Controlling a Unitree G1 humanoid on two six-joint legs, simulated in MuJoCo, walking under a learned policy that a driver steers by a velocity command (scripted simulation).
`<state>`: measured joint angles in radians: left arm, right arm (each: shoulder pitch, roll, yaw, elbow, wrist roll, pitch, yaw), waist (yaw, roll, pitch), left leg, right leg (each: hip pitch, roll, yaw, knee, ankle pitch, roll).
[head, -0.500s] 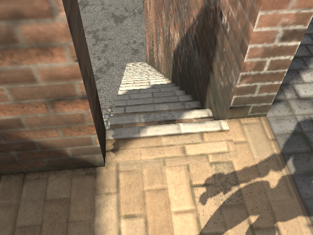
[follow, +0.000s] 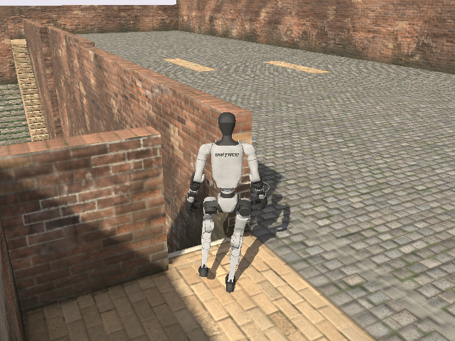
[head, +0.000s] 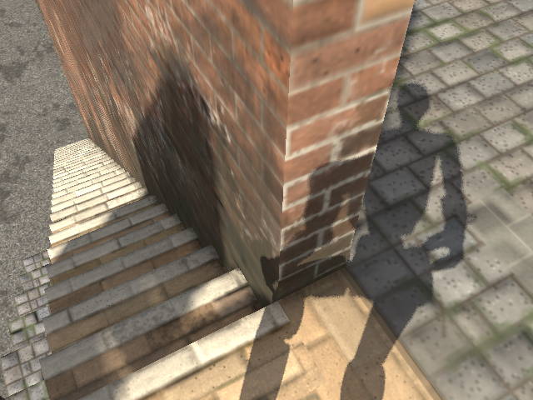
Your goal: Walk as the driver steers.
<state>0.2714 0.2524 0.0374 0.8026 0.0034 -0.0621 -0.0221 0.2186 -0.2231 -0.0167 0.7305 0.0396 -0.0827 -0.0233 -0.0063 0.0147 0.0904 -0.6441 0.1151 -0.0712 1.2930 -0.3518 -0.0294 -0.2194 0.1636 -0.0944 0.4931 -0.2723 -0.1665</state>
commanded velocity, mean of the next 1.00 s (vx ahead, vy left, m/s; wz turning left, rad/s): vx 0.08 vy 0.00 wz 0.77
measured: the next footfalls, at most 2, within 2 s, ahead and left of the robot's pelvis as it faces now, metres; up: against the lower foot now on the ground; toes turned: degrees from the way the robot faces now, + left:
left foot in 0.26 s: +0.34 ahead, +0.16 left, +0.00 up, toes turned +4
right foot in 0.62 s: +0.42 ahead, -0.04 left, +0.00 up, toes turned +35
